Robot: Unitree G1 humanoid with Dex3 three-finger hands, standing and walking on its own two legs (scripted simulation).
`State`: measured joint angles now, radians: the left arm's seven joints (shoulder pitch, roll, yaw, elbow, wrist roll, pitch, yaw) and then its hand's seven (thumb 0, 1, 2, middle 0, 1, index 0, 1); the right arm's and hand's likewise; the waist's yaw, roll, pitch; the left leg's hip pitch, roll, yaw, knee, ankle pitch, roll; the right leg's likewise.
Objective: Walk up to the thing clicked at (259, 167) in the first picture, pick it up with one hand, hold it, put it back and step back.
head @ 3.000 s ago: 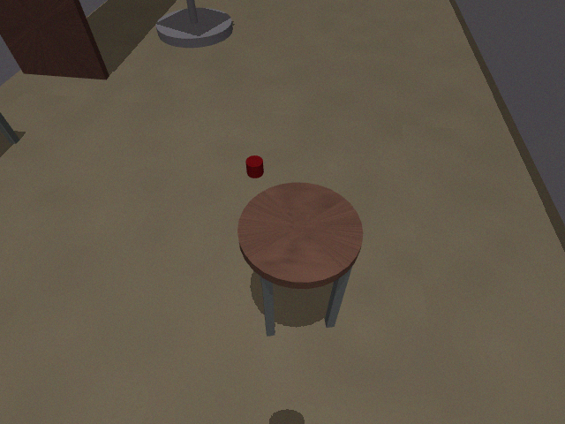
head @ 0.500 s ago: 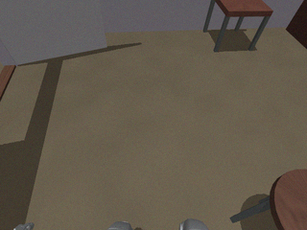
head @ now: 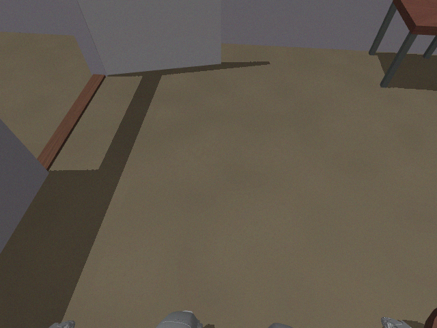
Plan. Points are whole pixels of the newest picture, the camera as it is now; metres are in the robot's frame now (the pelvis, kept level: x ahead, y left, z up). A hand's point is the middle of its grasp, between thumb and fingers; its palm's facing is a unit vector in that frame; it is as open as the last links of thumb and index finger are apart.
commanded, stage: walk up
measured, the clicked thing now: out of the picture +0.35 -1.33 -0.71
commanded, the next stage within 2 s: stand in 0.66 s
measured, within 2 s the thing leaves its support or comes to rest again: neither
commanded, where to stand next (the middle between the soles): +0.07 -0.01 m, yaw +2 degrees
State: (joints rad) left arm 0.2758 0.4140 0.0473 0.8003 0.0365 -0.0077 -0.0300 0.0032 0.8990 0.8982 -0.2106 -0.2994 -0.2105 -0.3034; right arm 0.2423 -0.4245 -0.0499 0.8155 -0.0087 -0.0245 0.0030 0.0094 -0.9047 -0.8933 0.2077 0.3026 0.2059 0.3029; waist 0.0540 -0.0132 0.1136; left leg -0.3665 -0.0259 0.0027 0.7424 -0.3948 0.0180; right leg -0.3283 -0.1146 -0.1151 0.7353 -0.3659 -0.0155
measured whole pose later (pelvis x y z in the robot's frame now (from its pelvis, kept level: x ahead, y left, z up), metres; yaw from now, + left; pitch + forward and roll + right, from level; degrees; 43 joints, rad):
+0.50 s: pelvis +0.01 +0.00 +0.01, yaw +6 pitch -2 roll -1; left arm 0.17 0.37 0.01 1.01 0.01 -0.02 -0.02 0.00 0.90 0.90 -0.21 -0.30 -0.21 -0.30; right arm 0.15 -0.36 0.01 1.01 0.00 -0.03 0.01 0.01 -0.90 -0.89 0.21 0.30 0.21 0.30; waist 0.03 0.00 0.06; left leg -0.28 -0.03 -0.10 0.56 -0.24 0.00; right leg -0.20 -0.06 -0.10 0.53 -0.29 0.02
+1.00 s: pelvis +0.02 -0.01 +0.03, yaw +4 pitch -2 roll +0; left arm 0.09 0.37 0.00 1.16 0.01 -0.01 -0.01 0.00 0.90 0.90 -0.21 -0.30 -0.21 -0.30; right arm 0.06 -0.34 0.01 1.14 0.00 -0.02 0.01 0.01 -0.91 -0.89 0.21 0.30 0.21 0.30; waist 0.02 0.00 0.06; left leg -0.16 -0.01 -0.08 0.35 -0.15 -0.02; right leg -0.11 -0.04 -0.08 0.35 -0.20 0.01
